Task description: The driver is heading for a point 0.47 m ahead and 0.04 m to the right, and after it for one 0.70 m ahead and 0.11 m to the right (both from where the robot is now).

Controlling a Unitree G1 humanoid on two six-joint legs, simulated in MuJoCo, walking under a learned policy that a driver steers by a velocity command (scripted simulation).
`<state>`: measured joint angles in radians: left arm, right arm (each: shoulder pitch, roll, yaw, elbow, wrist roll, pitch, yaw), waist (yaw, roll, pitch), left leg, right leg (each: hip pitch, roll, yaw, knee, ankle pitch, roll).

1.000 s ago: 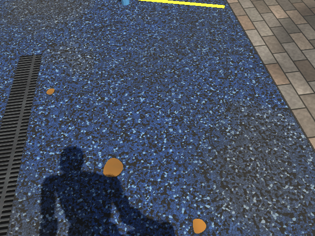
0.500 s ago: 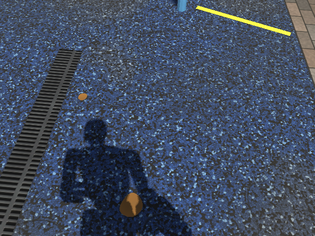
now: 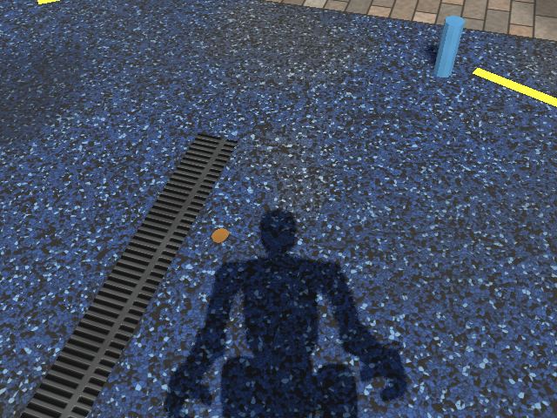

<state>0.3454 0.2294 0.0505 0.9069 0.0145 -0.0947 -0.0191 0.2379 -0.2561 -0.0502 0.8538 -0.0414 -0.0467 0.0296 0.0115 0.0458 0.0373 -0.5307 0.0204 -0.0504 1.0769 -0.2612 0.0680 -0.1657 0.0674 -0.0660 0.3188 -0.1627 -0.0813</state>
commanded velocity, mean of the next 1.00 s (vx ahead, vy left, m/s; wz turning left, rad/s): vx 0.50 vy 0.00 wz -0.23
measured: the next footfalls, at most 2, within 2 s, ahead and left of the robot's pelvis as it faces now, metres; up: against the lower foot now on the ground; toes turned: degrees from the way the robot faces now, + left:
left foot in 0.32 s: +0.32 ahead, +0.12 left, +0.00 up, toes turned +3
right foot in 0.88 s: +0.58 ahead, -0.08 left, +0.00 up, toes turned -20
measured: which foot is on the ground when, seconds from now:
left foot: up 0.00-0.30, down 0.32-0.90, up 0.92-1.00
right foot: down 0.00-0.34, up 0.36-0.86, down 0.88-1.00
